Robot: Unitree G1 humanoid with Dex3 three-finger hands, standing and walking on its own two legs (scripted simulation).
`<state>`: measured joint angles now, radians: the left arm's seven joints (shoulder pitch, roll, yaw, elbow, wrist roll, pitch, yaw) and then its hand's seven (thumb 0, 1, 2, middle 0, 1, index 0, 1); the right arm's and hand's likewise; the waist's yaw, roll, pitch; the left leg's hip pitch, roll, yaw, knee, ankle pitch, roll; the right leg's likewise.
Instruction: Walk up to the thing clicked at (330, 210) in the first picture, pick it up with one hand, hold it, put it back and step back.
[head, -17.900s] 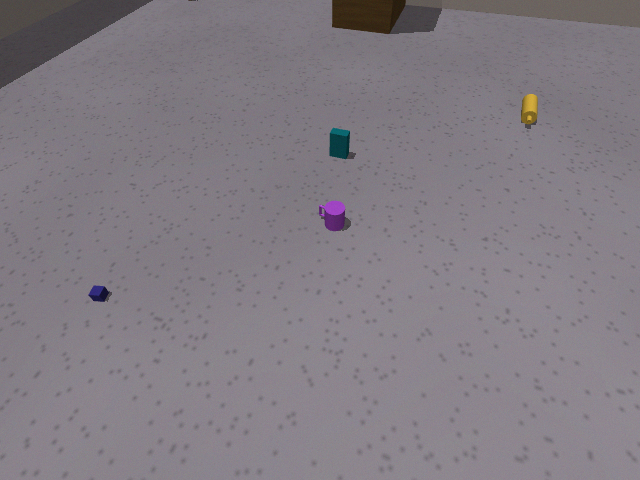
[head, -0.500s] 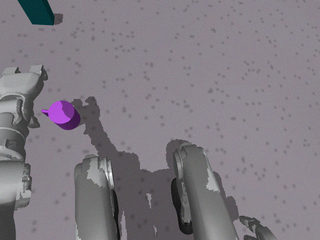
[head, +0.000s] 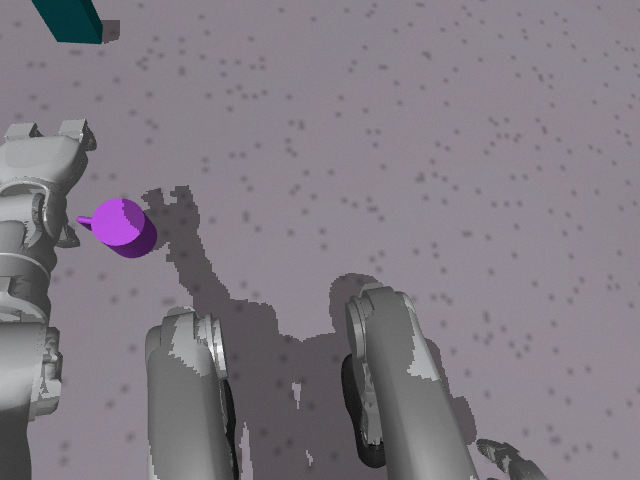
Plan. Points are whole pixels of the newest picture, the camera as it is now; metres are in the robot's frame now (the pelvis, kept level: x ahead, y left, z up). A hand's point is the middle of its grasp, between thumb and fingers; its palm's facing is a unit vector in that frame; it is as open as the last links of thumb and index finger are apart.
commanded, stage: withdraw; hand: left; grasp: from above
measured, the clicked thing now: (117, 228) +0.50 +0.30 -0.35
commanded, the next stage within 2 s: none
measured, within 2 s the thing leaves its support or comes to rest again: neither
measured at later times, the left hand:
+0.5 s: hand (73, 201) +0.47 +0.29 -0.13, palm faces -0.46 -0.02 -0.89, open 14.0 cm
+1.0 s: hand (80, 208) +0.46 +0.28 -0.13, palm faces -0.47 -0.03 -0.88, open 14.0 cm
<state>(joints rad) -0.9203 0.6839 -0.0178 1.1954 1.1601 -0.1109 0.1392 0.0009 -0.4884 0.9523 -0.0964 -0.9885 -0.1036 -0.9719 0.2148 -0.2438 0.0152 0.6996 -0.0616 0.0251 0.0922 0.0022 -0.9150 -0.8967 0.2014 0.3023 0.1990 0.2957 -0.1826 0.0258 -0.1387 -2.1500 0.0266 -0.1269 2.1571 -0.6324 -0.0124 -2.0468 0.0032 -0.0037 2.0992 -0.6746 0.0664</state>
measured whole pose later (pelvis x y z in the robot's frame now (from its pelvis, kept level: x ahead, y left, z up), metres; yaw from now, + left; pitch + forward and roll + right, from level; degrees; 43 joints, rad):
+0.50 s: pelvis +0.00 +0.00 +0.00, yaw +0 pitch +35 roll -7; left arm -0.95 0.69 0.01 1.28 1.21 -0.14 0.20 0.00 -0.49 0.95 -0.09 -0.99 -0.10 -0.97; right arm 0.19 -0.26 0.02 0.69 -0.08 0.01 0.09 0.00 -0.92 -0.90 0.20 0.30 0.20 0.30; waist -0.21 0.02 -0.13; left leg -2.17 0.02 -0.13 2.17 -0.63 -0.02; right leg -2.06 0.01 -0.01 2.11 -0.67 0.06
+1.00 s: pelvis +0.00 +0.00 +0.00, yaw +0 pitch +35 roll -7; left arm -0.93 0.67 -0.01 1.29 1.22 -0.17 0.22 0.00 -0.48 0.95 -0.09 -0.99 -0.10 -0.97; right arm 0.17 -0.27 0.03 0.69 -0.07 0.00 0.09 0.00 -0.91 -0.90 0.20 0.30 0.20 0.30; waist -0.20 0.01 -0.13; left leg -2.14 0.03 -0.13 2.15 -0.63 -0.02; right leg -2.04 0.01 -0.01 2.09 -0.67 0.06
